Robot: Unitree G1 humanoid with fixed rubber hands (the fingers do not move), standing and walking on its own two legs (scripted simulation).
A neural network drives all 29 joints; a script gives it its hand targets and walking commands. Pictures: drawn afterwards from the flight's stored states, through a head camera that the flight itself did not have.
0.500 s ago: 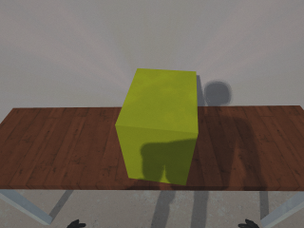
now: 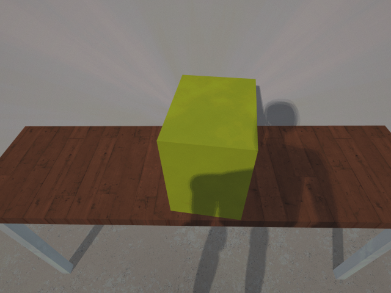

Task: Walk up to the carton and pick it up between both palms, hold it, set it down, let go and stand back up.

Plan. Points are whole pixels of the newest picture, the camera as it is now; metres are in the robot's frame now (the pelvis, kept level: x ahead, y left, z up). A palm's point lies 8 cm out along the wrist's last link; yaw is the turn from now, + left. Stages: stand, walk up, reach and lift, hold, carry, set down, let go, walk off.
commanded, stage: stand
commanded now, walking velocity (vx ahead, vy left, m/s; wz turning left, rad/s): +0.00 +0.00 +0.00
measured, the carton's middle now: (211, 147) +0.49 -0.02 +0.01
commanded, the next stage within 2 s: none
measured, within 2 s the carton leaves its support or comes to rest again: neither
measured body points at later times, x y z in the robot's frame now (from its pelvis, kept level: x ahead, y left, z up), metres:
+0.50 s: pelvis +0.00 -0.02 +0.00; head -0.01 -0.02 +0.45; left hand +0.06 +0.24 -0.12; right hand +0.07 -0.27 -0.13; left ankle +0.04 +0.11 -0.73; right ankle +0.04 -0.13 -0.73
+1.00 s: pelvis +0.02 -0.04 +0.00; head +0.01 -0.04 +0.45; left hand +0.09 +0.22 -0.12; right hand +0.08 -0.29 -0.13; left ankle +0.04 +0.11 -0.73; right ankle +0.04 -0.13 -0.73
